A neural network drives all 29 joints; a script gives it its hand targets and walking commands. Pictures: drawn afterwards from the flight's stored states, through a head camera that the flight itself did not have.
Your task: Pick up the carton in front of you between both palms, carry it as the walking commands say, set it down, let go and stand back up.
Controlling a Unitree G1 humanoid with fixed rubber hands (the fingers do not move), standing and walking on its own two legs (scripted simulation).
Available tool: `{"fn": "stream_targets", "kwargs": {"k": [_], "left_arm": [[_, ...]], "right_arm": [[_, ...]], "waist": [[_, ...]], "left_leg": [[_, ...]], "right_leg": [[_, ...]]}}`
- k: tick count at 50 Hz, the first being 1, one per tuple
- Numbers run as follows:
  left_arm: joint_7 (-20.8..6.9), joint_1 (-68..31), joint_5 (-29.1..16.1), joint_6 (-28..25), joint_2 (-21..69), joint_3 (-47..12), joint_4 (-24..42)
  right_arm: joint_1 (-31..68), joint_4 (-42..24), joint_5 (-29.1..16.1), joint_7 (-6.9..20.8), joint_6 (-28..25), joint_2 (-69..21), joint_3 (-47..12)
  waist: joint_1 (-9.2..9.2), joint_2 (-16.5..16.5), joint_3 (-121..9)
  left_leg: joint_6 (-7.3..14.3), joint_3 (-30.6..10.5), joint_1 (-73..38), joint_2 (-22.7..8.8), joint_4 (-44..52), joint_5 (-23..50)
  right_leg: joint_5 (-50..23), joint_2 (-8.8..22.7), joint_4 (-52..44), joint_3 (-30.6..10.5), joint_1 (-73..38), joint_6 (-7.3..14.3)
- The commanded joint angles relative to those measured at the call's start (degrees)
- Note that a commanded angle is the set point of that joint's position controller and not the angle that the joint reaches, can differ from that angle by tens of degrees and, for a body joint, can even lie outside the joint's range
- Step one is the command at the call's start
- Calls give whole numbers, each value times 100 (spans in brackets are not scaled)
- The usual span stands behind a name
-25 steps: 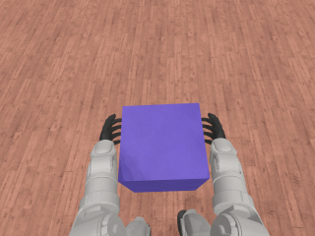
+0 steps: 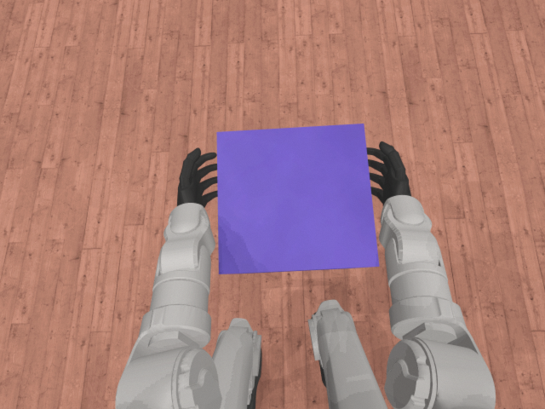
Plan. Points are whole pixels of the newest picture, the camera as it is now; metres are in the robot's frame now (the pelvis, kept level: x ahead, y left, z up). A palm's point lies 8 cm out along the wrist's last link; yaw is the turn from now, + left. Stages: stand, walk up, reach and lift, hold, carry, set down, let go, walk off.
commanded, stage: set down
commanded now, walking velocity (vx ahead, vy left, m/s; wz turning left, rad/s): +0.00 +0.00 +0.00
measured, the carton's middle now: (292, 212) +0.42 -0.04 -0.17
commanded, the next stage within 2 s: none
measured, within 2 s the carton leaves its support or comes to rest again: rests again in 1.44 s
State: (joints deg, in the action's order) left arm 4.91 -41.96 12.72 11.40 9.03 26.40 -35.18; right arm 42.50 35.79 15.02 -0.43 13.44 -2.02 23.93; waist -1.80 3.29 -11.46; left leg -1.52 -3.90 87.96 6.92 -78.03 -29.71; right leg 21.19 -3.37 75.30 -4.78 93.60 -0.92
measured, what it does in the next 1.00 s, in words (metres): lowers itself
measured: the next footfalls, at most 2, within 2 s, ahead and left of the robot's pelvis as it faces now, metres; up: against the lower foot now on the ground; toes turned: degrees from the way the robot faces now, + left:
none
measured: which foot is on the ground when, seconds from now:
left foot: down 0.00-1.00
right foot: down 0.00-1.00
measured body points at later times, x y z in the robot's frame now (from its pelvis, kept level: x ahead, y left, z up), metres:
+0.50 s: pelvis -0.03 +0.00 -0.13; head +0.26 -0.05 +0.21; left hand +0.47 +0.08 -0.24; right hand +0.45 -0.23 -0.25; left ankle +0.04 +0.12 -0.58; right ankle +0.10 -0.12 -0.58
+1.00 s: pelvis -0.04 -0.01 -0.21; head +0.31 -0.04 +0.07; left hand +0.49 +0.06 -0.37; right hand +0.47 -0.24 -0.38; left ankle +0.04 +0.12 -0.58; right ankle +0.10 -0.12 -0.58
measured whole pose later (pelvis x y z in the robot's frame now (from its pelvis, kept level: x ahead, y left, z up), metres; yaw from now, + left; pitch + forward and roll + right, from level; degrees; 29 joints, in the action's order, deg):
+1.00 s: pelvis -0.04 -0.01 -0.21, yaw +6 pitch +41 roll +4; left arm 14.5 -72.8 2.0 10.7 -1.0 18.3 -48.6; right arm 71.9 50.7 4.3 -1.1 12.9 15.4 20.0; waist -7.4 4.3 11.3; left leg -6.2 -2.6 124.9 14.2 -120.2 -36.9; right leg 27.4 -3.0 117.7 -4.3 131.0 -1.6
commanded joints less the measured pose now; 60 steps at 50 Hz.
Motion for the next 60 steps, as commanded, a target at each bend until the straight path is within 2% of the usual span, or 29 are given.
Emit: {"fn": "stream_targets", "kwargs": {"k": [1,8,15,23,31,42,44,47,50,55,60], "left_arm": [[-1053,-3123,-483,-145,4971,-3043,-475],[-731,-3815,-665,-344,4700,-3137,-340],[-516,-4531,-857,-327,4515,-3207,-246],[-468,-5216,-876,-233,4346,-2943,-495],[-461,-5818,-925,-206,4093,-2729,-776],[-436,-6633,-1338,-224,3746,-2931,-938],[-433,-6767,-1418,-233,3744,-3020,-864],[-437,-6850,-1535,-243,3905,-3208,-759],[-459,-6747,-1512,-251,3962,-3269,-817],[-531,-6533,-1326,-251,3891,-3054,-1188],[-566,-6567,-1252,-271,3769,-2844,-1428]], "right_arm": [[2836,442,-523,1172,-146,-4854,-2813],[3375,517,-757,1069,-279,-4543,-2818],[4019,463,-985,996,-232,-4243,-2880],[4649,667,-1041,1036,-125,-3972,-2702],[5190,934,-1056,1137,-105,-3613,-2462],[5979,1101,-1338,1279,-167,-3009,-2453],[6260,869,-1490,1328,-199,-2975,-2483],[6291,799,-1654,1402,-225,-2903,-2526],[6131,949,-1688,1444,-229,-2885,-2499],[5909,1391,-1537,1520,-237,-2790,-2257],[6053,1517,-1441,1582,-286,-2579,-2032]], "waist": [[-228,-333,-4410],[-327,-314,-4965],[-458,-411,-5340],[-563,-488,-5205],[-687,-439,-4995],[-928,-278,-4957],[-1025,-147,-4994],[-1119,181,-4892],[-1136,329,-4786],[-1135,465,-4126],[-1174,574,-3744]], "left_leg": [[-136,331,-465,421,550,1227],[-192,504,73,538,-201,1002],[-198,651,558,634,-902,672],[-164,769,1165,698,-1597,440],[-151,845,1636,729,-2226,377],[-170,892,1741,707,-3011,511],[-138,872,1625,688,-3123,523],[-151,913,1694,688,-3265,819],[-154,917,1845,682,-3332,893],[-143,885,2216,679,-3333,673],[-121,825,2280,668,-3319,590]], "right_leg": [[-1718,-424,-58,384,-3614,38],[-1585,-462,645,460,-3116,-45],[-1250,-447,1227,532,-2838,-123],[-953,-396,1758,566,-2341,-150],[-955,-332,2321,615,-1770,-135],[-1286,-182,3133,720,-1317,-107],[-1299,-180,3226,734,-1004,-73],[-1738,-176,3393,702,-963,-10],[-1934,-168,3475,674,-941,10],[-1640,-141,3499,665,-437,48],[-1385,-98,3539,677,31,97]]}}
